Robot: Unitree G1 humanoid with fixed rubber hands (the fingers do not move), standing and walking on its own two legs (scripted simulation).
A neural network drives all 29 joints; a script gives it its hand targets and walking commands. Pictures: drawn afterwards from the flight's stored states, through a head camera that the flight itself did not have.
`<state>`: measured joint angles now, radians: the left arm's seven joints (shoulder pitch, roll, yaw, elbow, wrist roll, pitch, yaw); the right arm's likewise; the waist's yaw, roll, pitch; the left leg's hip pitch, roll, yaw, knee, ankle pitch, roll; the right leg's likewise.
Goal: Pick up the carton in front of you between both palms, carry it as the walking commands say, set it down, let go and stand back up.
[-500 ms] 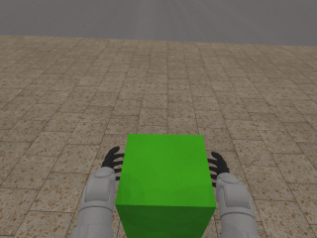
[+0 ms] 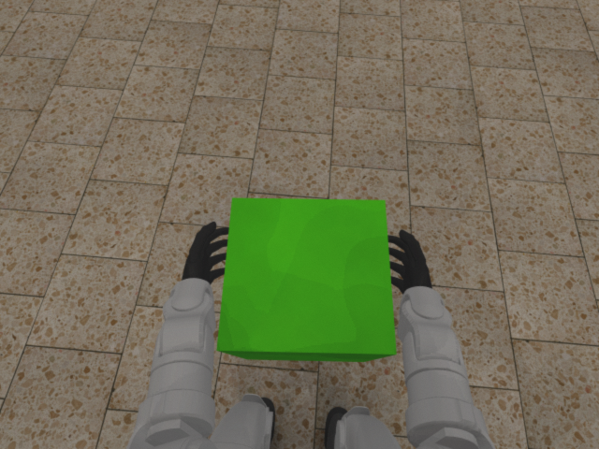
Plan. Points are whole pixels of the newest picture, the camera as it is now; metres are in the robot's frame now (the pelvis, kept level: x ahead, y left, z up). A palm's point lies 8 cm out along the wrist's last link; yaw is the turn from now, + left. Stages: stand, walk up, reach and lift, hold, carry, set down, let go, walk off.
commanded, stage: set down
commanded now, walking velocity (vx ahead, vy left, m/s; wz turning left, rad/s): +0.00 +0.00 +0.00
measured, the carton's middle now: (306, 290) +0.35 +0.03 -0.13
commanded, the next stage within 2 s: none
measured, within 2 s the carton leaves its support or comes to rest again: neither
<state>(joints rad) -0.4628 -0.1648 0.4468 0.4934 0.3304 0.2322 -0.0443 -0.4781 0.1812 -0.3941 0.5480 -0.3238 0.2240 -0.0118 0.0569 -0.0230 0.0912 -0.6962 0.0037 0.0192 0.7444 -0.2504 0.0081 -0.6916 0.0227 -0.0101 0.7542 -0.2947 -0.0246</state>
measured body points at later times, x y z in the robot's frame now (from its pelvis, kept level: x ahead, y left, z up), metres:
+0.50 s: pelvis -0.05 +0.01 -0.14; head +0.18 +0.01 +0.25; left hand +0.39 +0.20 -0.21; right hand +0.41 -0.11 -0.21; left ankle +0.04 +0.12 -0.71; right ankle +0.04 -0.10 -0.71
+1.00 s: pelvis -0.07 +0.00 -0.26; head +0.24 +0.00 +0.07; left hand +0.41 +0.21 -0.36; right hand +0.46 -0.09 -0.38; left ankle +0.04 +0.12 -0.71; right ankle +0.04 -0.10 -0.71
